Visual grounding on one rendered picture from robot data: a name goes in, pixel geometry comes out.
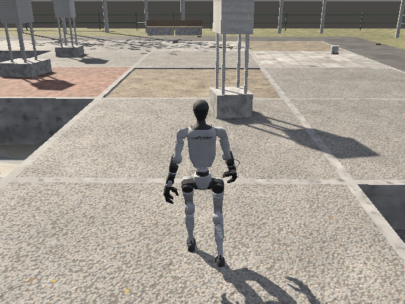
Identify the robot head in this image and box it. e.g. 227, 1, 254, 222
191, 100, 212, 130

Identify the robot right hand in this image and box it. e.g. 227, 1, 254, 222
223, 171, 237, 183

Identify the robot left forearm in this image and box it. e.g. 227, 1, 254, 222
165, 154, 178, 187

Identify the robot left upper arm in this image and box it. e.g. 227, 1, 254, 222
172, 128, 188, 164

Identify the robot right forearm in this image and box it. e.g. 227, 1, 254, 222
225, 151, 236, 174

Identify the robot right foot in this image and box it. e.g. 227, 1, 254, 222
215, 255, 225, 267

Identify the robot left hand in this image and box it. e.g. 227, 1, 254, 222
163, 185, 178, 204

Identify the robot right upper arm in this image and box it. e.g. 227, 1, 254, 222
215, 127, 232, 160

